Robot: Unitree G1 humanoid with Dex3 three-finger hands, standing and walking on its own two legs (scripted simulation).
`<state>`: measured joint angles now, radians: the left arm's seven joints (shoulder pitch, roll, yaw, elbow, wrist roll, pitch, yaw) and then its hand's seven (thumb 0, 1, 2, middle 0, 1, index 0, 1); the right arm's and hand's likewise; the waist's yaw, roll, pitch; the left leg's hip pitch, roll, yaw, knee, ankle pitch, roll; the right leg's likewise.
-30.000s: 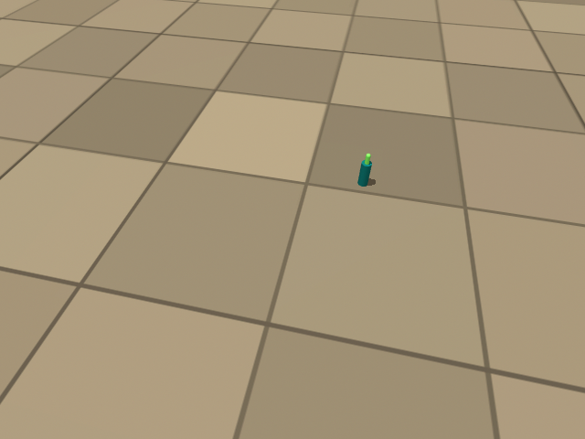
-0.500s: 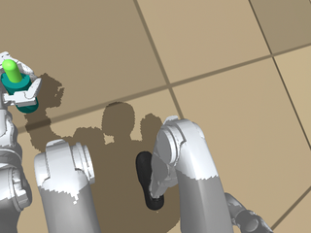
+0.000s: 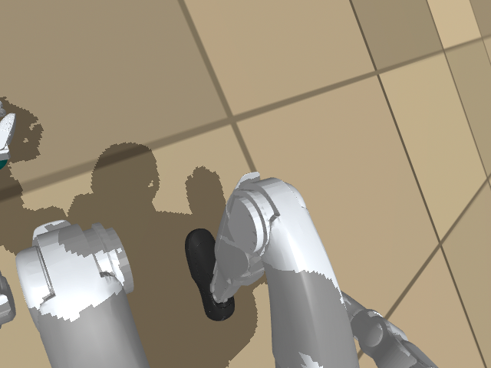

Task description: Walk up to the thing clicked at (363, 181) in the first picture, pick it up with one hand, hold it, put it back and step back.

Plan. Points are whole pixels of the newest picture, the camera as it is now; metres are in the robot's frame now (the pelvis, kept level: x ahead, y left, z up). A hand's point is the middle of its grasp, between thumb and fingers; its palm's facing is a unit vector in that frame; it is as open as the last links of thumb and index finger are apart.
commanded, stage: lower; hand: left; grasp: from the side
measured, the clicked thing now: out of the picture +0.47 +0.24 -0.20
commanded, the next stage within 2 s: loosen in 0.26 s
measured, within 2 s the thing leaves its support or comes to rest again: rests again in 1.04 s
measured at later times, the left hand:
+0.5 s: hand out of the picture +0.47 +0.23 -0.18, palm faces +0.19 -0.98 -0.01, open 5.7 cm
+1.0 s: hand out of the picture +0.47 +0.23 -0.18, palm faces +0.20 -0.98 +0.01, open 13.8 cm
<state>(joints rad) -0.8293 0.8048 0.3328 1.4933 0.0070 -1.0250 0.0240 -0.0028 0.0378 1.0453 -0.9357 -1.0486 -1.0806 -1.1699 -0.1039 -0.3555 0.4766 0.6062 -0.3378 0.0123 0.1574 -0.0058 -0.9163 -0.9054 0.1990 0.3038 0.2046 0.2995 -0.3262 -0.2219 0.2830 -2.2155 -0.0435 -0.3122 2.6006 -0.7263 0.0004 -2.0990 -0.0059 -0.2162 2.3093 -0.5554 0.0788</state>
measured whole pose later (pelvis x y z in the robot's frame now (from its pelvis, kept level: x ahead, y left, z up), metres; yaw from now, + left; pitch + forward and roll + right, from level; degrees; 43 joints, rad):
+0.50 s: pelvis +0.00 +0.00 +0.00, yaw -2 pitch +16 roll -20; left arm -0.83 0.88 0.33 1.57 -0.01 -1.09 0.03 -0.01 0.05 1.02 -0.94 -1.04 -1.08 -1.14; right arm -0.14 -0.37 0.54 0.57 -0.36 0.02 0.15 -0.01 -0.91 -0.90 0.20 0.30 0.21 0.30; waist -0.34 -0.26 0.31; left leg -2.20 -0.04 -0.35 2.61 -0.73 0.01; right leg -2.07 0.01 -0.25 2.28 -0.54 0.09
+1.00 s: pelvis -0.01 +0.00 +0.00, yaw -2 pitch +16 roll -20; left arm -0.84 0.89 0.34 1.56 -0.03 -1.11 0.01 -0.01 -0.36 0.31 -0.52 -0.39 -0.51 -0.40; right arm -0.14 -0.37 0.55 0.57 -0.36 0.02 0.15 -0.01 -0.92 -0.90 0.20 0.30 0.21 0.30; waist -0.34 -0.27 0.31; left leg -2.20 -0.03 -0.36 2.61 -0.73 0.01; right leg -2.07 0.02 -0.25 2.27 -0.54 0.08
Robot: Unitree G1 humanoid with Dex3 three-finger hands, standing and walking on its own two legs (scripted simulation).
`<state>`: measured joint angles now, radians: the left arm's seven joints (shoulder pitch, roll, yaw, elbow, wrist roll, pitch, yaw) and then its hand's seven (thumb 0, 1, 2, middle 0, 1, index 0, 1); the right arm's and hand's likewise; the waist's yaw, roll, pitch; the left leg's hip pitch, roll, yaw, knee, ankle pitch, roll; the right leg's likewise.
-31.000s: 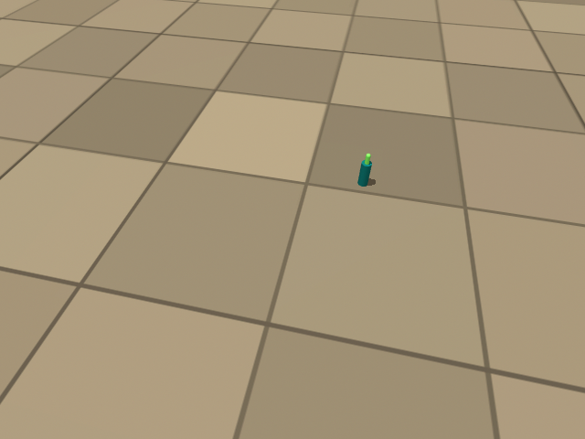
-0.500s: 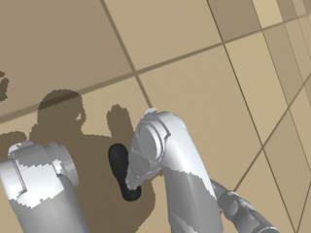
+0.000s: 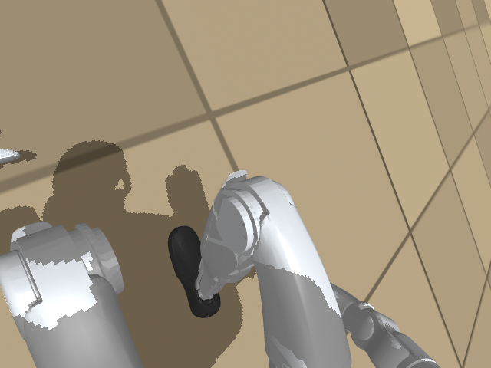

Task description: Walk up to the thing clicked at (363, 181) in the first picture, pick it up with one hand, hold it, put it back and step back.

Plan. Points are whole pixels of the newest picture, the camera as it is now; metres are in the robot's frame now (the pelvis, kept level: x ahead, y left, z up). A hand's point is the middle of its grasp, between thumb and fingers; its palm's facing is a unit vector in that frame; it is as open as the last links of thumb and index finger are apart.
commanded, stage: withdraw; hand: left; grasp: from the side
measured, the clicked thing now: out of the picture +0.46 +0.25 -0.21
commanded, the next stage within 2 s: rise in 0.32 s
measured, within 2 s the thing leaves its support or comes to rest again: rests again in 0.04 s
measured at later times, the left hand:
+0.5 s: hand out of the picture +0.45 +0.32 -0.10, palm faces +0.21 -0.97 -0.11, open 16.8 cm
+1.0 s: hand out of the picture +0.34 +0.34 +0.03, palm faces +0.21 -0.88 -0.43, open 17.4 cm
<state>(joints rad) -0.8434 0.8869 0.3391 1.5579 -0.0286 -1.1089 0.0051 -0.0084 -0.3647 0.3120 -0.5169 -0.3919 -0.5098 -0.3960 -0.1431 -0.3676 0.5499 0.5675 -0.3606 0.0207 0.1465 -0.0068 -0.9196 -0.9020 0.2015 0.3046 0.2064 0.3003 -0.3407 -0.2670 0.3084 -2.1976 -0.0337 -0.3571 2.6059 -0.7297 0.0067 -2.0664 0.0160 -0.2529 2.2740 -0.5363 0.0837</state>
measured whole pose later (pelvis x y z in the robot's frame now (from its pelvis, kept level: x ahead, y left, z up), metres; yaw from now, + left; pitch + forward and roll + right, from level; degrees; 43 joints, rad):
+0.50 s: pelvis +0.00 +0.00 +0.01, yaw +3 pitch +21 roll -17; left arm -0.78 0.80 0.33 1.24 -0.02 -0.79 -0.14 -0.01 -0.49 0.12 -0.16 -0.10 -0.15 -0.10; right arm -0.01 -0.34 0.34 0.61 -0.20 0.07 0.12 -0.01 -0.91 -0.90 0.20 0.31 0.21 0.30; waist -0.23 -0.14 0.13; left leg -2.23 -0.03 -0.24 2.53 -0.70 0.04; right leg -2.11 -0.01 -0.17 2.26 -0.55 0.05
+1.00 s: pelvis +0.02 -0.01 +0.13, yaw +10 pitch +33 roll -6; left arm -0.38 0.53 0.26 0.67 0.11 -0.15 -0.02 -0.02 -0.54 0.06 -0.06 -0.07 -0.06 -0.06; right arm 0.13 -0.25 0.04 0.56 0.02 0.19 0.03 0.00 -0.90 -0.90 0.20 0.31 0.21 0.30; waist -0.08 0.01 -0.15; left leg -1.98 0.00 -0.06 2.09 -0.69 0.03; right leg -1.98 -0.03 -0.03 1.98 -0.58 0.05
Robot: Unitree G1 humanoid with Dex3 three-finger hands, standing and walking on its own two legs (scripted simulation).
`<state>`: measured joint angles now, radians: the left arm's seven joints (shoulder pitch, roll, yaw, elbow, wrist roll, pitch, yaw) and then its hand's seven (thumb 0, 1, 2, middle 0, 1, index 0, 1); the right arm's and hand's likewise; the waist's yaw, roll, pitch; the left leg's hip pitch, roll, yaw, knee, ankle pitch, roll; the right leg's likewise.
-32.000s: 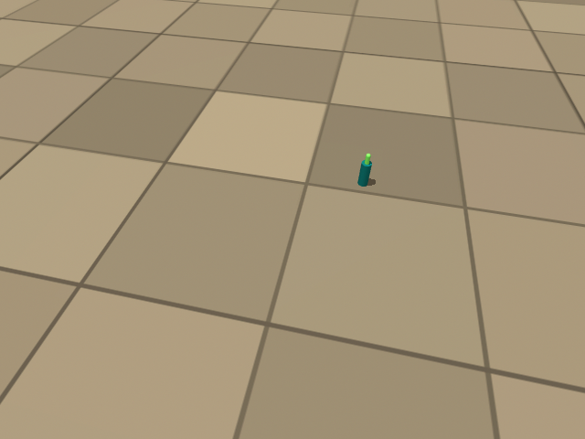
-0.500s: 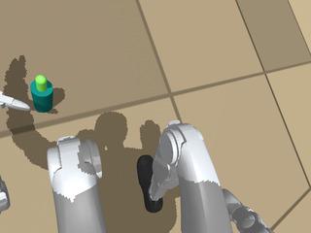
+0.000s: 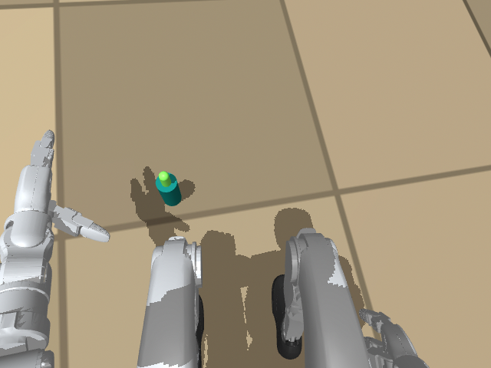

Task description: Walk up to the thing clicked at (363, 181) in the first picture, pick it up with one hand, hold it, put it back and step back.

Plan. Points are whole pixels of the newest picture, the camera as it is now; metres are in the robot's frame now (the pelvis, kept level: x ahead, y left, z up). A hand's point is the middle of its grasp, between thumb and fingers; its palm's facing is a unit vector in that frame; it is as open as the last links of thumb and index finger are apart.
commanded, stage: home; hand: left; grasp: from the side
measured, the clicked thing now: (168, 187) +0.47 +0.18 -0.34
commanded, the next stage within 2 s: none
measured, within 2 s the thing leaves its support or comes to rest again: neither
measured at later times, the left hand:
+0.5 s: hand (51, 222) +0.30 +0.21 +0.11, palm faces +0.13 -0.94 -0.32, open 17.4 cm
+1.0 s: hand out of the picture +0.24 +0.19 +0.23, palm faces +0.18 -0.94 -0.28, open 17.5 cm
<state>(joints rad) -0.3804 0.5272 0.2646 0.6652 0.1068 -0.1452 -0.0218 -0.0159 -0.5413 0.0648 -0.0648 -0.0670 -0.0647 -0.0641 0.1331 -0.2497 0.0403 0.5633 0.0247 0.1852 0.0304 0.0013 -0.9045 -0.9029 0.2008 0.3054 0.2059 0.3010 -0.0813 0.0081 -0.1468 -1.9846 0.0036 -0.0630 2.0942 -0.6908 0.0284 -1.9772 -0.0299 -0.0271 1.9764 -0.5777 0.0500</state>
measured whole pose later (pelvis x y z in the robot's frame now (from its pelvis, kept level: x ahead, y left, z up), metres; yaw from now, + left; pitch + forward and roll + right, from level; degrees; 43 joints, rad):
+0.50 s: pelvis +0.06 -0.01 +0.21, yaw +3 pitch +21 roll -3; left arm 0.09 0.29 0.08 0.35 0.00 0.13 0.13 -0.01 -0.53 0.06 -0.06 -0.06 -0.06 -0.06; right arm 0.19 -0.22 0.02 0.51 0.05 0.02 -0.11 0.00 -0.90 -0.90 0.20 0.31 0.20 0.30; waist -0.05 0.00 -0.16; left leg -1.11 0.03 -0.05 1.35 -0.60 -0.01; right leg -1.12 -0.02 -0.05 1.28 -0.52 0.02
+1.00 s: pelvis +0.09 +0.00 +0.28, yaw +4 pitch +8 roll -2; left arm 0.49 0.21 -0.02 -0.01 -0.02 0.26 0.15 -0.01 -0.55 0.05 -0.05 -0.06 -0.05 -0.05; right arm 0.27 -0.20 0.04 0.46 0.03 -0.09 -0.18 0.01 -0.90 -0.90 0.20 0.31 0.21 0.30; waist -0.02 0.03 -0.13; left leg -0.63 0.02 -0.03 0.99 -0.51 0.00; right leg -0.63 -0.02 -0.04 0.92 -0.43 0.03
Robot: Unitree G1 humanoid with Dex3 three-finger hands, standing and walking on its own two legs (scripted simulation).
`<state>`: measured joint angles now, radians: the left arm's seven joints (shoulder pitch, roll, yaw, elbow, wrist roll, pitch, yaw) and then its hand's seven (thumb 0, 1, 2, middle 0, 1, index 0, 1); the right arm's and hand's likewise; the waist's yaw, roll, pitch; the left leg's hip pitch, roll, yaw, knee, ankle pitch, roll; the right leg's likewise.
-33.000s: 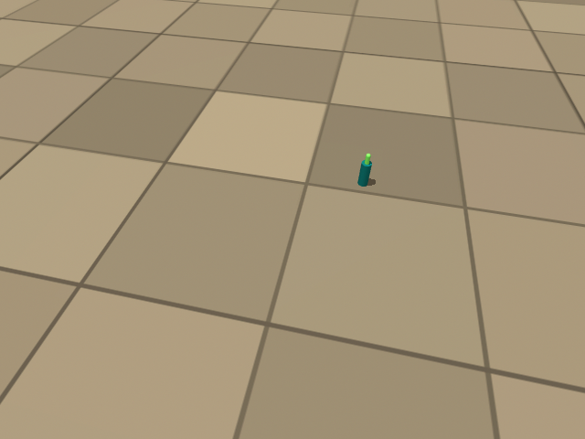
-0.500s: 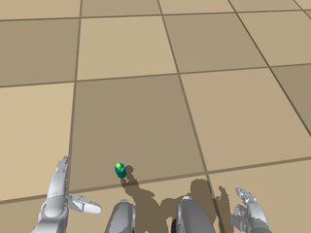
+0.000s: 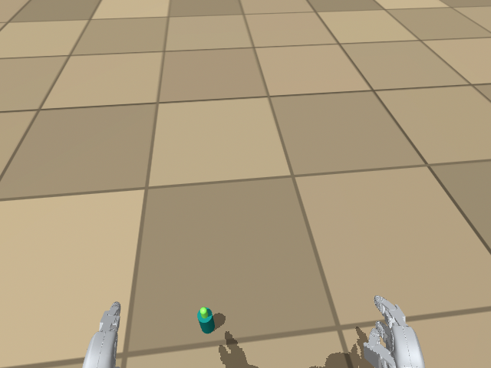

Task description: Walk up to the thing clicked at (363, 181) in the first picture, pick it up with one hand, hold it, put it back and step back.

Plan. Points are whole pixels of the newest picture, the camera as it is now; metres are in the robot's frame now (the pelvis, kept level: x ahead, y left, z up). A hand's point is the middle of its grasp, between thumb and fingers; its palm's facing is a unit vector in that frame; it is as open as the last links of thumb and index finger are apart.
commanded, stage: home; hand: left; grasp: from the side
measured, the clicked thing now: (205, 318) +0.40 +0.15 -0.62
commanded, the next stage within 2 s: stand in 1.48 s
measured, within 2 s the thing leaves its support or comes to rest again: neither
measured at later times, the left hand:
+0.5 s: hand (147, 364) +0.16 +0.17 -0.06, palm faces +0.10 -0.96 -0.28, open 17.6 cm
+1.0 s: hand (146, 362) +0.16 +0.17 -0.06, palm faces +0.11 -0.96 -0.27, open 17.6 cm
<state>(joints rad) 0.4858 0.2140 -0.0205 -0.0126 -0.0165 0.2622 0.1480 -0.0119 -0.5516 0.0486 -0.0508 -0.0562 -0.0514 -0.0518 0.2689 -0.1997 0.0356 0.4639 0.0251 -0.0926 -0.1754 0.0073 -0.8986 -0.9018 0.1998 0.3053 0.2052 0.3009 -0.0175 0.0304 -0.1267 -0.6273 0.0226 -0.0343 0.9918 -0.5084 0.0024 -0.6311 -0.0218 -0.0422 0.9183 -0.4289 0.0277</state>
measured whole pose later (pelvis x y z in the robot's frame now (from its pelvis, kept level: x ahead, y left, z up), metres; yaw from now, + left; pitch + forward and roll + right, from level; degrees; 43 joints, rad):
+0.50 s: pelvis -0.01 -0.01 +0.00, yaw +0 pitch +7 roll -2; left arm 0.46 0.20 -0.01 0.02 -0.01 0.26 0.14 -0.01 -0.56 0.04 -0.05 -0.06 -0.05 -0.05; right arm 0.29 -0.20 0.03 0.51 0.02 -0.12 -0.18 0.01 -0.90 -0.90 0.20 0.30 0.20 0.30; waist -0.03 0.03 -0.10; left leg -0.60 0.03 -0.04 0.96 -0.48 -0.01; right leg -0.60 -0.02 -0.05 0.90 -0.41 0.02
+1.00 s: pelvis -0.01 -0.01 +0.00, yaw +0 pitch +7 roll -2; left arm 0.46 0.20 -0.01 0.02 -0.01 0.25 0.13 -0.01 -0.57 0.04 -0.05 -0.06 -0.05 -0.05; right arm 0.27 -0.20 0.03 0.52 0.01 -0.15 -0.18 0.01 -0.90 -0.90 0.20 0.30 0.20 0.30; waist -0.02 0.02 -0.10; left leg -0.60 0.03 -0.04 0.96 -0.48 -0.01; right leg -0.60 -0.02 -0.05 0.89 -0.41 0.02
